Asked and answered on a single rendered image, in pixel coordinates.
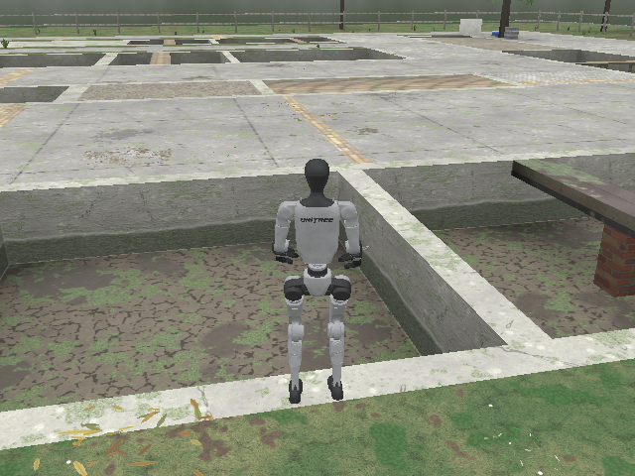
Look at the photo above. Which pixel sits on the robot left hand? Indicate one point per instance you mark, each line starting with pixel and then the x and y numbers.
pixel 290 253

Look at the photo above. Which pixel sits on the robot right forearm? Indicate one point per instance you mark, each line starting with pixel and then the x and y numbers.
pixel 358 256

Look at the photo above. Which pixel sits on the humanoid robot head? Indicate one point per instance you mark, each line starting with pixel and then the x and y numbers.
pixel 317 172

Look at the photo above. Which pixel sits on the right robot upper arm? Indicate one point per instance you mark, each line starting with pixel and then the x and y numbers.
pixel 348 212

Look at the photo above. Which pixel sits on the left robot thigh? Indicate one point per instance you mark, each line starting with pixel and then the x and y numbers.
pixel 294 296

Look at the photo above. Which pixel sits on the left robot upper arm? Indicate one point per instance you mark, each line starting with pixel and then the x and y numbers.
pixel 285 212

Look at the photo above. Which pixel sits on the robot right hand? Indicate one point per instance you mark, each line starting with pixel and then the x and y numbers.
pixel 346 257

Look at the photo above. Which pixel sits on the robot left forearm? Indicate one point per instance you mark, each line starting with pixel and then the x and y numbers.
pixel 278 254

